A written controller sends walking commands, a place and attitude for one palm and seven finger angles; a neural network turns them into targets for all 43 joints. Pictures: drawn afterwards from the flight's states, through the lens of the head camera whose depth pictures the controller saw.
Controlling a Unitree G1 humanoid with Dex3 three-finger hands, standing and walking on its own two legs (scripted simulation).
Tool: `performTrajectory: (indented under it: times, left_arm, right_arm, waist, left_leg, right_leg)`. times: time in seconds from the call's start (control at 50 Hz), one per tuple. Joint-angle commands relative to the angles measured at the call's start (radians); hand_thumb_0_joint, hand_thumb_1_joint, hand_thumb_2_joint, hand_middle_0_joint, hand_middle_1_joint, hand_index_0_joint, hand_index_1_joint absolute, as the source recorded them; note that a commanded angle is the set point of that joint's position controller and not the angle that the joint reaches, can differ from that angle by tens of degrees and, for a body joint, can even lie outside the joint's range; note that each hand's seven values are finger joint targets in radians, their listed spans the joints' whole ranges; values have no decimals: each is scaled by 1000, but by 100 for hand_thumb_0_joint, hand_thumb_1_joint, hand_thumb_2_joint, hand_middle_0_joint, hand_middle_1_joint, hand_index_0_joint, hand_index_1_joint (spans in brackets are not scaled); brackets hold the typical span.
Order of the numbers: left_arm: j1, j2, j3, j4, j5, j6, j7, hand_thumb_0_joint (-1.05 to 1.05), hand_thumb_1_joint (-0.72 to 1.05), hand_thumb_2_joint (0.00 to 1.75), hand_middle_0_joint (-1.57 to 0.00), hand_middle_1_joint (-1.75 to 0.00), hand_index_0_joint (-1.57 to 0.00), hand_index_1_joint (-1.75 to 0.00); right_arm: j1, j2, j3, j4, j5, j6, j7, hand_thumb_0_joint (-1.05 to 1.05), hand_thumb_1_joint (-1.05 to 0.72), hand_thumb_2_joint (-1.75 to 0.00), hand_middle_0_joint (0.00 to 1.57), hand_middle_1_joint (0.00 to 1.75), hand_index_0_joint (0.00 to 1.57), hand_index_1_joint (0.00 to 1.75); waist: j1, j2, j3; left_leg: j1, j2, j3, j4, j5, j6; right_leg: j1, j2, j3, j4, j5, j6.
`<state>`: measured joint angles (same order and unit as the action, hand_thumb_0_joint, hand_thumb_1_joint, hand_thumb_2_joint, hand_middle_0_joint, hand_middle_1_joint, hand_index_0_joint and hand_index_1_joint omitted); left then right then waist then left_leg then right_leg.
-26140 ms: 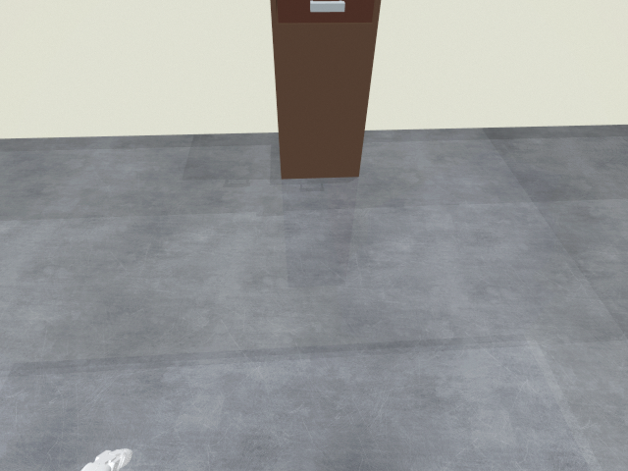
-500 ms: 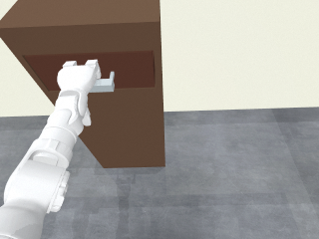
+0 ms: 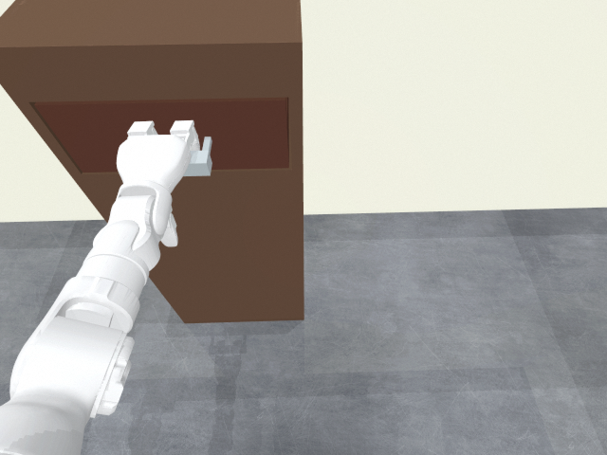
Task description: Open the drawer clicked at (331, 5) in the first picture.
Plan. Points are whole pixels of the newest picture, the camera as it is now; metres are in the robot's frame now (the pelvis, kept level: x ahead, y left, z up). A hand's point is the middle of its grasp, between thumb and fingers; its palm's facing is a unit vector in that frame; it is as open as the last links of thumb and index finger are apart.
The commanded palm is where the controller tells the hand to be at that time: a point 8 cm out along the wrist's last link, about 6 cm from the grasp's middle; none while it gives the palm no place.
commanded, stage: lower the fingers behind the handle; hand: left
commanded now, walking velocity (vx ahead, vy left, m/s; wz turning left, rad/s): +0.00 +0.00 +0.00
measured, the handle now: (171, 153) +0.54 +0.20 +0.06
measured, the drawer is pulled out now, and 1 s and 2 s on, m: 0.00 0.01 0.06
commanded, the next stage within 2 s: close the thumb around the handle in 0.62 s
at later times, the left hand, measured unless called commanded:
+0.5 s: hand (171, 192) +0.48 +0.19 +0.05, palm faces -0.03 -0.01 -1.00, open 14.1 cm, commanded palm +0.44 +0.20 +0.10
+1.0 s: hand (171, 193) +0.47 +0.19 +0.05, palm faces -0.03 -0.02 -1.00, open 11.9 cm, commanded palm +0.44 +0.20 +0.10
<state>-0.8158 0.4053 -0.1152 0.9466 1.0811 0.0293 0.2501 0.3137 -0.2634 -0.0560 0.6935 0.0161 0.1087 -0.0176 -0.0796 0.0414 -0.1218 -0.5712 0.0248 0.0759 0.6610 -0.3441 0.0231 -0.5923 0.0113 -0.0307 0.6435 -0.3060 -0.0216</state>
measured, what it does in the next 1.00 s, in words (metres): stands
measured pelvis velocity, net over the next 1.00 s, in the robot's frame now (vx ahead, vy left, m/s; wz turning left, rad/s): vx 0.01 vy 0.00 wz -0.01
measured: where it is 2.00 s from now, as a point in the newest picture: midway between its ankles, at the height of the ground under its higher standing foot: outside the picture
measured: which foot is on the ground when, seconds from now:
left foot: down 0.00-1.00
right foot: down 0.00-1.00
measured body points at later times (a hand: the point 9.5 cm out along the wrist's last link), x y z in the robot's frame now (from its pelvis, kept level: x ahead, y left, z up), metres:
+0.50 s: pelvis +0.01 +0.00 +0.00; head +0.08 -0.02 +0.44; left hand +0.47 +0.19 +0.10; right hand +0.05 -0.28 -0.14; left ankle -0.02 +0.10 -0.72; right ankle +0.00 -0.11 -0.72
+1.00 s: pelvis +0.01 +0.00 +0.00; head +0.08 -0.01 +0.44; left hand +0.47 +0.19 +0.10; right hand +0.06 -0.27 -0.14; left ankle -0.02 +0.10 -0.72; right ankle +0.00 -0.11 -0.72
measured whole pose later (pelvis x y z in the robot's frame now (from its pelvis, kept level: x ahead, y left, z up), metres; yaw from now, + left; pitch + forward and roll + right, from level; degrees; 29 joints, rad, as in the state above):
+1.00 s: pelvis +0.01 +0.00 +0.00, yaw +0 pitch +15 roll +0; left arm -0.74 0.41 -0.09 0.90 1.08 0.01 0.25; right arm 0.32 -0.25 -0.05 0.68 0.01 0.12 -0.02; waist -0.08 0.05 -0.13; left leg -0.57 0.03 0.08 0.68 -0.36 0.02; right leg -0.60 0.02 -0.02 0.66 -0.32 -0.02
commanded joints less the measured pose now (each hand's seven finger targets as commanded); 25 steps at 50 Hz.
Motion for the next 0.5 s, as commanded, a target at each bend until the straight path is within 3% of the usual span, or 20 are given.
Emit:
performTrajectory:
  times: [0.0,0.06,0.1,0.16,0.18,0.2,0.26,0.28,0.3,0.38,0.4,0.42,0.48]
  left_arm:
    - [-371,192,39,-104,2,34,7,0,-50,30,-30,-120,-30,-120]
    - [-327,186,50,-117,-6,14,-7,0,-50,30,-30,-120,-30,-120]
    - [-312,147,17,-107,-9,7,-16,0,-50,30,-30,-120,-30,-120]
    - [-309,144,11,-70,-9,-1,-19,0,-50,30,-30,-120,-30,-120]
    - [-305,177,40,-72,-5,-4,-17,0,-50,30,-30,-120,-30,-120]
    - [-309,145,9,-78,-4,-5,-17,0,-50,30,-30,-120,-30,-120]
    - [-318,186,52,-122,-7,-25,-10,0,-50,30,-30,-120,-30,-120]
    - [-332,231,87,-138,-7,-31,-5,0,-50,30,-30,-120,-30,-120]
    - [-319,199,61,-141,-6,-32,-4,0,-50,30,-30,-120,-30,-120]
    - [-278,229,101,-149,-6,-33,13,0,-50,30,-30,-120,-30,-120]
    - [-295,212,78,-148,-3,-30,16,0,-50,30,-30,-120,-30,-120]
    - [-318,203,71,-163,-4,-29,20,0,-50,30,-30,-120,-30,-120]
    - [-288,241,110,-169,-3,-22,29,0,-50,30,-30,-120,-30,-120]
  right_arm:
    - [76,-141,-43,-87,0,-20,-10,0,-90,-90,20,30,20,30]
    - [81,-135,-46,-97,-4,-19,-13,0,-90,-90,20,30,20,30]
    - [76,-134,-43,-101,-3,-17,-14,0,-90,-90,20,30,20,30]
    - [85,-139,-41,-97,-2,-18,-16,0,-90,-90,20,30,20,30]
    - [87,-141,-41,-96,-1,-17,-16,0,-90,-90,20,30,20,30]
    - [85,-137,-40,-100,-4,-19,-15,0,-90,-90,20,30,20,30]
    - [96,-133,-46,-101,-8,-17,-16,0,-90,-90,20,30,20,30]
    - [95,-137,-46,-99,-9,-16,-18,0,-90,-90,20,30,20,30]
    - [95,-130,-44,-102,-11,-16,-17,0,-90,-90,20,30,20,30]
    - [97,-132,-50,-99,-9,-14,-12,0,-90,-90,20,30,20,30]
    - [95,-133,-48,-95,-9,-13,-13,0,-90,-90,20,30,20,30]
    - [96,-132,-51,-92,-8,-15,-12,0,-90,-90,20,30,20,30]
    - [96,-134,-53,-91,-9,-13,-10,0,-90,-90,20,30,20,30]
  waist:
    - [-7,-35,-319]
    - [6,-34,-362]
    - [-8,-50,-335]
    - [-18,-90,-277]
    - [-11,-83,-282]
    - [-13,-70,-297]
    - [-2,-53,-367]
    - [4,-41,-372]
    - [5,-39,-384]
    - [15,-42,-386]
    - [3,-60,-369]
    - [0,-39,-366]
    - [18,-34,-393]
  left_leg:
    - [172,-40,-28,-44,376,22]
    - [195,-38,-28,-33,413,23]
    - [186,-39,-28,-28,395,23]
    - [143,-41,-30,-29,336,24]
    - [134,-41,-30,-27,333,24]
    - [136,-44,-26,-23,331,24]
    - [158,-44,-27,-6,387,26]
    - [150,-43,-27,-3,392,25]
    - [149,-47,-25,0,411,25]
    - [147,-44,-24,4,439,24]
    - [137,-44,-26,2,423,24]
    - [147,-43,-25,-1,416,23]
    - [157,-43,-24,0,459,24]
  right_leg:
    - [192,35,10,-52,344,-11]
    - [212,34,12,-41,370,-12]
    - [188,35,10,-43,359,-9]
    - [164,35,10,-48,327,-6]
    - [165,34,13,-44,326,-8]
    - [166,33,15,-41,328,-7]
    - [199,31,21,-25,378,-9]
    - [207,31,24,-20,392,-9]
    - [222,31,23,-16,413,-8]
    - [230,34,22,-14,435,-9]
    - [220,34,20,-18,425,-6]
    - [208,34,20,-20,413,-7]
    - [239,35,19,-14,448,-9]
